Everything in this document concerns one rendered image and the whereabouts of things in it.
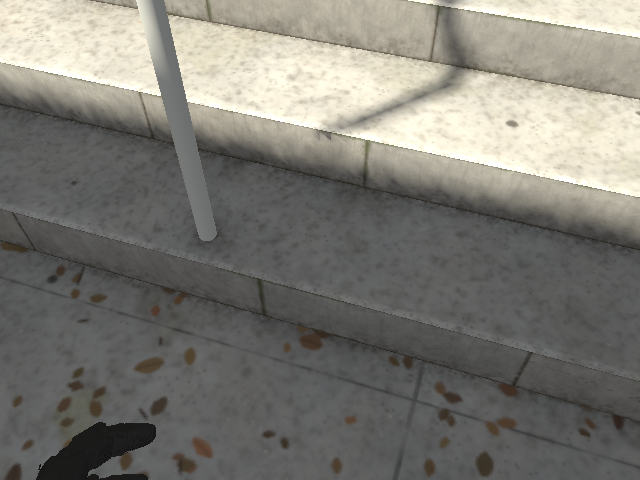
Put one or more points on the robot left hand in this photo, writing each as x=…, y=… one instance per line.
x=94, y=446

